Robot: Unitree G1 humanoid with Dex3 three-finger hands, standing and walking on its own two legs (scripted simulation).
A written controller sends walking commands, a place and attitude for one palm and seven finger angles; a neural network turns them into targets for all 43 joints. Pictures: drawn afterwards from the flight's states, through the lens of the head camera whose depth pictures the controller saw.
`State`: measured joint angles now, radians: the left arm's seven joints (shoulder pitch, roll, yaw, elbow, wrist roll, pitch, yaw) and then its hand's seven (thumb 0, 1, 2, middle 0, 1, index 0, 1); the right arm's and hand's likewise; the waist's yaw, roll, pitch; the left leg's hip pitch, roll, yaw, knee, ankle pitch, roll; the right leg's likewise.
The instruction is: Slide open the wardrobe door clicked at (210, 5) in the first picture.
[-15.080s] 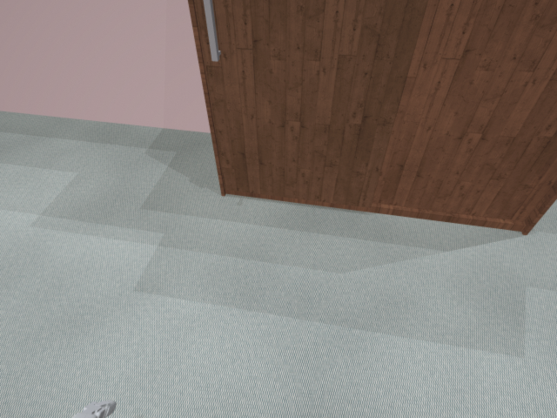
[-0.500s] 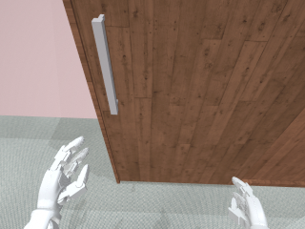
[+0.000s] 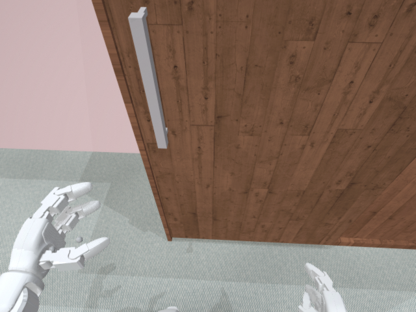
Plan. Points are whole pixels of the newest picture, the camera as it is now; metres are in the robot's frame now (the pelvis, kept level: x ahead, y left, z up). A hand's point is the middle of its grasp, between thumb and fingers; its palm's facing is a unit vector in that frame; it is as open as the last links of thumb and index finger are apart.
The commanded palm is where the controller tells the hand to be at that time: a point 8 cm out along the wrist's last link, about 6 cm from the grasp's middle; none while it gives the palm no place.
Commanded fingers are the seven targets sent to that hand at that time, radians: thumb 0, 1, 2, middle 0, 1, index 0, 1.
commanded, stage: raise the hand with hooked fingers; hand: left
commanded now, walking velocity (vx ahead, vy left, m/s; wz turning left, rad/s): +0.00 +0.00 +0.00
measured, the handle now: (154, 89) +0.52 +0.14 +0.16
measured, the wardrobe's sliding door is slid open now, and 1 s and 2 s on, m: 0.00 0.00 0.00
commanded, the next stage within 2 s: move the hooked fingers beside the handle in 1.28 s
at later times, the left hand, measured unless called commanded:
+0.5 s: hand (26, 196) +0.25 +0.29 +0.15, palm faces +0.07 -0.99 -0.07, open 13.7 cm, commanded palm +0.22 +0.33 +0.16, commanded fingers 0.00 -0.50 0.30 -0.30 -1.20 -0.30 -1.20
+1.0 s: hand (29, 168) +0.29 +0.28 +0.18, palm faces +0.02 -1.00 -0.06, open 14.0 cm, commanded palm +0.25 +0.33 +0.20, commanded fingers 0.00 -0.50 0.30 -0.30 -1.20 -0.30 -1.20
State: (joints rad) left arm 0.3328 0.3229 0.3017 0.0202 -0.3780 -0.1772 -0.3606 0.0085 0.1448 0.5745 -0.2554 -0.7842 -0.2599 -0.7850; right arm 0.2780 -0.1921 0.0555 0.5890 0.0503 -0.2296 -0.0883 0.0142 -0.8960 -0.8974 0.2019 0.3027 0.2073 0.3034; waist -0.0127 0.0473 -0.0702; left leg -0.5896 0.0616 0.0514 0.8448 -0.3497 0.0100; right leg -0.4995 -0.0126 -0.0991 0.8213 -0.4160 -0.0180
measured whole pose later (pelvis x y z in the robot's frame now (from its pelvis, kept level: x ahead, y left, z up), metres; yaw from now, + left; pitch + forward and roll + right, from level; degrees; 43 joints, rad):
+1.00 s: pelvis +0.02 +0.00 +0.03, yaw +1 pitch -1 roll -1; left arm -0.06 0.47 0.45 0.20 -0.36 0.07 -0.51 -0.01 -0.50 0.30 -0.30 -1.20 -0.30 -1.20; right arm 0.25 -0.29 0.07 0.61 0.08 -0.24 -0.10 0.01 -0.90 -0.90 0.20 0.30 0.20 0.30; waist 0.03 0.05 -0.02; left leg -0.28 0.03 0.06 0.54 -0.24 0.02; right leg -0.19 -0.02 -0.10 0.50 -0.29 -0.01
